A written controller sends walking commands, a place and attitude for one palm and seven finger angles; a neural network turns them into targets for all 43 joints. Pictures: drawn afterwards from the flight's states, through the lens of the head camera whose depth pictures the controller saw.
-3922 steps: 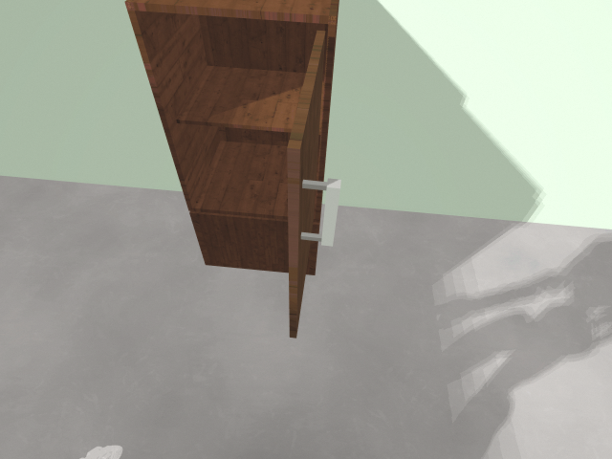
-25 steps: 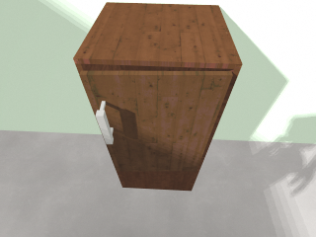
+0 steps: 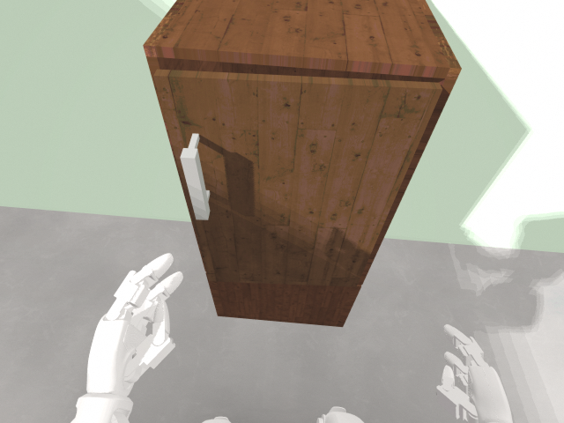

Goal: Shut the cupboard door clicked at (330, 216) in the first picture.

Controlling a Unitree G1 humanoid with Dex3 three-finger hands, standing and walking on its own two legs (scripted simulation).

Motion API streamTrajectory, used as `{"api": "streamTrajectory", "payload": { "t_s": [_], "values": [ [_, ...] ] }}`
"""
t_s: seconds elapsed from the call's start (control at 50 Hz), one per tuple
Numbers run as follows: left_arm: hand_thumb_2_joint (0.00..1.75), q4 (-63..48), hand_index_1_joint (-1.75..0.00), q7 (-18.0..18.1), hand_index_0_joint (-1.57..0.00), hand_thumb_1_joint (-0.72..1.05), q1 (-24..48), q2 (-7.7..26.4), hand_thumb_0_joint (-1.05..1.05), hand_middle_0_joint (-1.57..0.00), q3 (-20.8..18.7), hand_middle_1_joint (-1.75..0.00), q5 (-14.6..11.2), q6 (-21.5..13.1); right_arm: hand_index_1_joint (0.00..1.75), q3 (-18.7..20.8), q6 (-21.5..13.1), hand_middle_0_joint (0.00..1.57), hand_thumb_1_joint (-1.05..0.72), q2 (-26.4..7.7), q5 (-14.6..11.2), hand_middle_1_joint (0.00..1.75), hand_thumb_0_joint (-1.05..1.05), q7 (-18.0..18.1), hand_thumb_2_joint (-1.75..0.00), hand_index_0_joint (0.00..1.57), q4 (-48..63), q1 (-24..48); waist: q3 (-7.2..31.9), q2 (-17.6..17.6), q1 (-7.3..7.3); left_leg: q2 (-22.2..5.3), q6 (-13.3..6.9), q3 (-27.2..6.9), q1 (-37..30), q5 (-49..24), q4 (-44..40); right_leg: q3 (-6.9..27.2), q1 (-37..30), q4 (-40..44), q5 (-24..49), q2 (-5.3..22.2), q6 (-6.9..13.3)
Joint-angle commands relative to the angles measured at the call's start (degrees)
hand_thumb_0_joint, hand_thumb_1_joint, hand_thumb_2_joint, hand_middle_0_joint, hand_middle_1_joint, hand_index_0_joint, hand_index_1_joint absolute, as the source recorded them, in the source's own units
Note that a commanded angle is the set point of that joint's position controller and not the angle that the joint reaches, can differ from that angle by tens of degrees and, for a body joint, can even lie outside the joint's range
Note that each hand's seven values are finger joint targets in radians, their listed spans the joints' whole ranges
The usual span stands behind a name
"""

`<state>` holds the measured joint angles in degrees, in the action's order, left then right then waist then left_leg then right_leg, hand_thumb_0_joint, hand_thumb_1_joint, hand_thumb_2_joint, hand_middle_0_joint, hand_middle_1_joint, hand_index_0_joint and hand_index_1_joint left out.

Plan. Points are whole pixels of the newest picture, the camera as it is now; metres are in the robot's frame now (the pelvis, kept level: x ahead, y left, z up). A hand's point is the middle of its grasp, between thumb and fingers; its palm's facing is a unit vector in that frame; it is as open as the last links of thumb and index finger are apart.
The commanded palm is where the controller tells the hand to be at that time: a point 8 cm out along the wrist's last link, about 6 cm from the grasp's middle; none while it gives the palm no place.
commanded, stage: raise the hand and make a fist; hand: left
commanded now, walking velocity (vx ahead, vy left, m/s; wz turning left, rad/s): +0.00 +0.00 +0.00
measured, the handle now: (199, 178) +0.48 +0.17 +0.06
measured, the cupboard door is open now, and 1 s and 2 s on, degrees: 3 3 3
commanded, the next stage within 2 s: bring the fist close to the handle in 1.62 s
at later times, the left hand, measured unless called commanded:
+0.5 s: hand (137, 358) +0.20 +0.20 +0.02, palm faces +0.02 -1.00 -0.03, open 4.3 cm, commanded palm +0.17 +0.25 +0.03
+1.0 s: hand (126, 332) +0.22 +0.21 +0.05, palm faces +0.03 -1.00 -0.05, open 3.1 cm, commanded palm +0.20 +0.26 +0.05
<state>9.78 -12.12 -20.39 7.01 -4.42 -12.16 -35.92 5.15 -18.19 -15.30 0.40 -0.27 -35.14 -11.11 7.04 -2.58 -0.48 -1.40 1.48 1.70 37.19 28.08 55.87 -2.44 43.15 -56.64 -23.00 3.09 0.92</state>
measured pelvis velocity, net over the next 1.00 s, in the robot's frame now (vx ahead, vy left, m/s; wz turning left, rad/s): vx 0.02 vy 0.02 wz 0.03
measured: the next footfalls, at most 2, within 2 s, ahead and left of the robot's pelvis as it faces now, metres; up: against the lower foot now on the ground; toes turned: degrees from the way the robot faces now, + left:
none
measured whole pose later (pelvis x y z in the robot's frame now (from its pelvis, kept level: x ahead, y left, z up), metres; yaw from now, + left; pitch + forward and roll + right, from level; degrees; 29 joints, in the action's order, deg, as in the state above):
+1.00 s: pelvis +0.02 +0.02 -0.02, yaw +2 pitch +13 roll -2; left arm -9.4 -12.0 -25.6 13.5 -7.0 -14.2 -18.6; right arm -2.3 -9.4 -12.3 -0.2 2.7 -24.1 -13.9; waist 7.8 1.2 1.2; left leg -1.5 0.1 -2.0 44.8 33.2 64.5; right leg -5.4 47.2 -60.3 -26.3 3.0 -0.4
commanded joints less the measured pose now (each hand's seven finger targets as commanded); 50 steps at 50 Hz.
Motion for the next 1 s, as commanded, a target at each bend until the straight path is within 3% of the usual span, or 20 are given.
{"api": "streamTrajectory", "payload": {
  "t_s": [0.0,0.06,0.14,0.2,0.24,0.28,0.34,0.38,0.44,0.52,0.56,0.66,0.76,0.86,0.98],
  "values": [
    [0.90,-10.96,-0.60,-3.91,-0.47,0.90,-8.95,7.18,0.00,-0.47,-3.76,-0.60,-2.11,-0.22,0.30,0.96,0.66,0.20,-0.90,-5.38,-1.19,0.30,0.00,-0.21,-0.90,0.20,16.22,4.92,5.90,2.59,4.95,4.65,-1.81,1.10,13.45,-3.21,0.40,5.60,-5.03,3.47,-6.46,-0.34,1.43],
    [0.90,-26.17,-0.66,0.00,-0.53,0.90,-0.79,8.55,0.00,-0.53,-3.01,-0.66,-1.86,1.48,0.30,0.05,1.75,0.20,-0.90,-5.03,-1.09,0.30,0.00,1.24,-0.90,0.20,18.54,2.63,10.05,5.53,2.30,3.31,-2.42,-1.02,13.29,-0.25,2.54,5.38,-0.74,2.13,-11.19,-1.34,0.87],
    [0.90,-38.65,-0.74,2.95,-0.60,0.90,6.53,9.25,0.00,-0.60,0.24,-0.74,-0.07,-0.31,0.30,-1.53,1.89,0.20,-0.90,-5.15,-0.32,0.30,0.00,2.81,-0.90,0.20,18.10,0.47,12.80,6.79,-1.64,2.20,-3.09,-3.14,11.97,-1.23,5.85,3.20,3.32,-0.75,-7.33,-2.56,0.74],
    [0.90,-33.42,-0.80,0.90,-0.66,0.90,1.73,7.99,0.00,-0.66,2.05,-0.80,-0.04,3.07,0.30,-2.05,1.96,0.20,-0.90,-5.46,-0.67,0.30,0.00,3.31,-0.90,0.20,16.89,-0.34,11.48,6.01,-2.39,2.06,-2.87,-3.82,13.37,-0.84,6.19,1.88,4.15,-0.74,-6.55,-2.82,0.44],
    [0.90,-28.31,-0.84,-0.63,-0.69,0.90,-1.98,9.78,0.00,-0.69,-0.26,-0.84,-0.27,8.05,0.30,-2.33,2.47,0.20,-0.90,-5.39,-1.23,0.30,0.00,3.70,-0.90,0.20,16.48,0.10,10.70,5.43,-1.07,2.29,-2.67,-3.65,15.22,0.20,5.40,2.47,2.00,0.88,-9.21,-2.70,0.45],
    [0.90,-27.23,-0.88,-1.66,-0.73,0.90,-5.09,10.58,0.00,-0.73,-2.57,-0.88,-1.30,12.97,0.30,-2.33,3.11,0.20,-0.90,-4.94,-1.96,0.30,0.00,3.84,-0.90,0.20,17.10,0.45,12.61,2.78,0.56,2.43,-2.35,-3.52,15.33,0.09,3.86,2.73,-1.53,2.47,-10.40,-2.20,0.13],
    [0.90,-27.01,-0.94,-0.41,-0.79,0.90,-5.98,12.56,0.00,-0.79,-7.08,-0.94,-2.44,17.55,0.30,-2.82,3.96,0.20,-0.90,-4.26,-2.13,0.30,0.00,4.30,-0.90,0.20,17.72,2.06,12.81,0.10,2.37,2.57,-2.35,-3.48,15.68,-1.52,2.21,2.63,-5.27,3.65,-10.99,-2.08,0.10],
    [0.90,-30.52,-0.98,0.79,-0.82,0.90,-5.62,11.04,0.00,-0.82,-7.05,-0.98,-3.32,16.84,0.30,-2.85,3.63,0.20,-0.90,-3.64,-1.75,0.30,0.00,4.25,-0.90,0.20,17.88,1.76,14.14,2.13,2.83,2.50,-2.19,-3.68,13.28,-4.63,1.09,1.26,-6.04,2.57,-6.03,-2.08,0.13],
    [0.90,-30.34,-1.04,2.61,-0.88,0.90,-4.95,10.93,0.00,-0.88,-7.10,-1.04,-3.06,13.75,0.30,-3.11,3.15,0.20,-0.90,-3.81,-1.14,0.30,0.00,4.21,-0.90,0.20,17.09,1.49,11.59,1.53,2.34,2.30,-2.09,-4.06,12.86,-5.71,0.38,-0.32,-4.52,1.53,-4.24,-2.45,0.38],
    [0.90,-29.25,-1.12,1.82,-0.95,0.90,-5.61,9.65,0.00,-0.95,-4.37,-1.12,-2.65,10.18,0.30,-2.70,2.41,0.20,-0.90,-4.85,-0.88,0.30,0.00,3.87,-0.90,0.20,16.30,-0.63,10.26,2.61,0.65,2.19,-1.87,-4.12,11.35,-5.11,-0.30,-1.21,-2.24,1.19,-3.34,-2.37,0.37],
    [0.90,-30.10,-1.16,1.13,-0.99,0.90,-6.21,10.14,0.00,-0.99,-4.28,-1.16,-2.45,9.63,0.30,-2.39,2.29,0.20,-0.90,-5.24,-0.92,0.30,0.00,3.87,-0.90,0.20,16.49,-0.89,11.01,4.89,0.98,2.21,-1.88,-3.98,9.89,-7.04,-0.74,-1.52,-2.83,0.66,-0.76,-2.34,0.65],
    [0.90,-32.35,-1.26,1.62,-1.08,0.90,-7.10,11.19,0.00,-1.08,-5.10,-1.26,-2.09,10.47,0.30,-2.13,3.42,0.20,-0.90,-5.49,-1.03,0.30,0.00,3.71,-0.90,0.20,17.41,-1.80,12.04,6.64,1.54,2.09,-1.57,-4.24,6.90,-10.98,-2.38,-2.62,-4.23,0.11,3.38,-2.83,0.86],
    [0.90,-32.45,-1.36,2.63,-1.17,0.90,-6.52,11.10,0.00,-1.17,-5.51,-1.36,-1.90,11.44,0.30,-2.34,5.11,0.20,-0.90,-5.33,-0.80,0.30,0.00,3.61,-0.90,0.20,18.22,-2.78,11.18,6.51,1.12,1.92,-1.21,-4.19,5.28,-14.44,-2.92,-3.28,-5.48,0.30,7.25,-3.16,0.74],
    [0.90,-31.12,-1.46,1.18,-1.26,0.90,-4.80,11.31,0.00,-1.26,-5.72,-1.46,-2.39,12.88,0.30,-2.64,6.15,0.20,-0.90,-5.42,-0.92,0.30,0.00,3.68,-0.90,0.20,18.73,-3.50,10.81,5.19,0.24,1.94,-1.41,-3.71,4.70,-14.46,-2.83,-2.76,-7.12,1.89,9.02,-3.27,0.49],
    [0.90,-30.38,-1.50,-0.66,-1.30,0.90,-2.48,12.37,0.00,-1.30,-7.20,-1.50,-3.31,13.99,0.30,-3.17,6.27,0.20,-0.90,-5.31,-1.15,0.30,0.00,3.78,-0.90,0.20,18.33,-3.56,11.26,4.88,0.20,1.90,-1.39,-3.63,3.55,-16.57,-3.11,-2.35,-9.58,2.91,11.97,-3.30,0.47]
  ]
}}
